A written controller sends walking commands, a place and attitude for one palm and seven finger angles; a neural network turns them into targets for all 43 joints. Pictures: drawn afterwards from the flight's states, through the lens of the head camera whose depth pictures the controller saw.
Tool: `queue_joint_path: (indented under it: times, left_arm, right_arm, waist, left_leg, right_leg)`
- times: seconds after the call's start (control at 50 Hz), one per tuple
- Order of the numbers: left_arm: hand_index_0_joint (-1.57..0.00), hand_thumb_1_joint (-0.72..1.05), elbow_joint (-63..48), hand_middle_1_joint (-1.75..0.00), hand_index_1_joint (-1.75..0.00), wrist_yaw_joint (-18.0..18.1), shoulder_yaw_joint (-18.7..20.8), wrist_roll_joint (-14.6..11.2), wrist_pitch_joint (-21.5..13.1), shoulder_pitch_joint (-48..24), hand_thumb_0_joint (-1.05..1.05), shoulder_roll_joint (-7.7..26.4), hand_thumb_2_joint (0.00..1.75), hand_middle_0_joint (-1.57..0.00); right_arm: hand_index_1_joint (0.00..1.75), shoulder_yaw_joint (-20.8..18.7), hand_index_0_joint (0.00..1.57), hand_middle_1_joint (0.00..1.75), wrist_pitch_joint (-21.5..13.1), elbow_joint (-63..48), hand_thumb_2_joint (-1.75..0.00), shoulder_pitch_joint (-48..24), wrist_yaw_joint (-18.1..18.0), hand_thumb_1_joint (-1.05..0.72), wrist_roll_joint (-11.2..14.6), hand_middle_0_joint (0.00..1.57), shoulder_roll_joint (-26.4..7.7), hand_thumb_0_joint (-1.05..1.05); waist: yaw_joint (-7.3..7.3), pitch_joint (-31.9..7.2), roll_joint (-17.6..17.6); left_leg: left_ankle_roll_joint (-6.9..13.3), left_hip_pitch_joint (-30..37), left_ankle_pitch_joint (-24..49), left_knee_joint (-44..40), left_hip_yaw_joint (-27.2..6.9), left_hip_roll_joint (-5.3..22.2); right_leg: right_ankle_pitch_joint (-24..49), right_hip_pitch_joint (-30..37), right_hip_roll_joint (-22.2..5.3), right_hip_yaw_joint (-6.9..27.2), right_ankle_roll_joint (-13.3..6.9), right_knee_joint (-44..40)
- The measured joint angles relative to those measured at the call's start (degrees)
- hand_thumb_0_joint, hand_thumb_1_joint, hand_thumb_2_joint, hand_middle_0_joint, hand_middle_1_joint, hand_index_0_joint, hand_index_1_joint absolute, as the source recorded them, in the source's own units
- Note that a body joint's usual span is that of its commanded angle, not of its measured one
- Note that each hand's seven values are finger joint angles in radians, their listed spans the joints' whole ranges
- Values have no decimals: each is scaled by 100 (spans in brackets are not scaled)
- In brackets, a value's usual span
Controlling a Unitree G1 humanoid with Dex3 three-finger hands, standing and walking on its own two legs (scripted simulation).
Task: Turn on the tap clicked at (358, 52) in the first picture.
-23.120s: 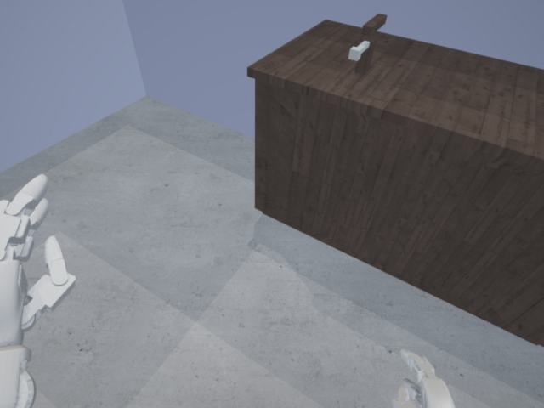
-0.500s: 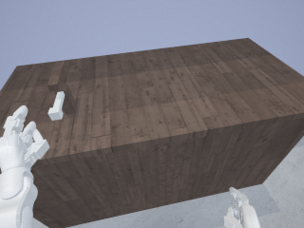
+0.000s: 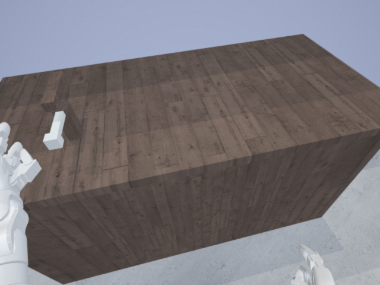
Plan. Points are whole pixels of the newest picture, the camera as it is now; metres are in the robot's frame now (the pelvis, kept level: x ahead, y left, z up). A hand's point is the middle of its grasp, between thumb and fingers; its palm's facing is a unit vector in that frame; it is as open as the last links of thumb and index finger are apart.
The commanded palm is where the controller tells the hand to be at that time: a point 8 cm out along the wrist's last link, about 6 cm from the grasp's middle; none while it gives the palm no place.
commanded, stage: reach beside the lever's end, fingers flat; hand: left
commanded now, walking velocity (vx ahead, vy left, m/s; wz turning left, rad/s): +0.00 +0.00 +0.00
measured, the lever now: (53, 140) +0.37 +0.34 +0.12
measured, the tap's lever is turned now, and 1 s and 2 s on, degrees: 0 0 15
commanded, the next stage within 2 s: push the lever round in 0.68 s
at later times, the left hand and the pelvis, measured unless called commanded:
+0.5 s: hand (40, 154) +0.33 +0.35 +0.12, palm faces +0.54 -0.84 -0.10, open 7.8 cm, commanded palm +0.28 +0.38 +0.12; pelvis +0.01 +0.02 +0.00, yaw -1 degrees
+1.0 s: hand (46, 154) +0.33 +0.34 +0.12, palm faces +0.53 -0.84 -0.08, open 7.8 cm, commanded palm +0.28 +0.37 +0.12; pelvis +0.01 +0.02 +0.00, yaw -1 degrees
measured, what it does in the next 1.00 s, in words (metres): stands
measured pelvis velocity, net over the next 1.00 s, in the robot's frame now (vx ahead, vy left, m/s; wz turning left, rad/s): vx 0.01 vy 0.02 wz -0.01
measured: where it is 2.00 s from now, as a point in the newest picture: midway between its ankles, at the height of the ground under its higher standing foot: outside the picture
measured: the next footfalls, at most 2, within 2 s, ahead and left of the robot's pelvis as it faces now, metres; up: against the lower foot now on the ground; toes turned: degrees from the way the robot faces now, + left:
none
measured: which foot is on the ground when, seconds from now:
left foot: down 0.00-1.00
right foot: down 0.00-1.00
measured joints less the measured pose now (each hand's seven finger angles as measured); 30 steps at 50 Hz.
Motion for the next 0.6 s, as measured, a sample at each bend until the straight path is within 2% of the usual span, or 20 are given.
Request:
queue_joint_path:
  times: [0.22,0.36,0.46,0.6]
  left_arm:
    - [-16,90,1014,-16,-16,-118,165,145,-369,-649,2,222,90,-15]
    - [-16,90,1363,-15,-16,-218,373,185,-544,-685,2,384,90,-15]
    - [-16,90,1072,-15,-16,-237,319,132,-709,-442,2,238,90,-15]
    - [-16,90,758,-15,-16,-109,184,132,-653,-253,2,12,90,-15]
  right_arm:
    - [30,-32,20,30,82,-15,-90,216,60,-90,-29,20,-24,2]
    - [30,-74,20,30,198,-74,-90,413,120,-90,-35,21,-17,2]
    - [30,-118,20,30,218,-68,-90,522,148,-90,-44,20,-30,2]
    - [30,-101,20,30,197,-60,-90,435,132,-90,-57,20,17,2]
  waist:
    - [-155,-36,-26]
    - [-246,-99,-40]
    - [-222,-130,-20]
    - [-174,-137,-30]
  left_leg:
    - [30,-295,-44,126,38,2]
    - [61,-388,-102,180,98,20]
    - [99,-365,-126,170,129,2]
    - [139,-302,-131,149,123,-51]
  right_leg:
    - [-3,-290,0,38,26,83]
    - [-6,-380,20,98,57,84]
    - [-8,-355,4,132,96,54]
    - [-25,-284,-48,129,141,40]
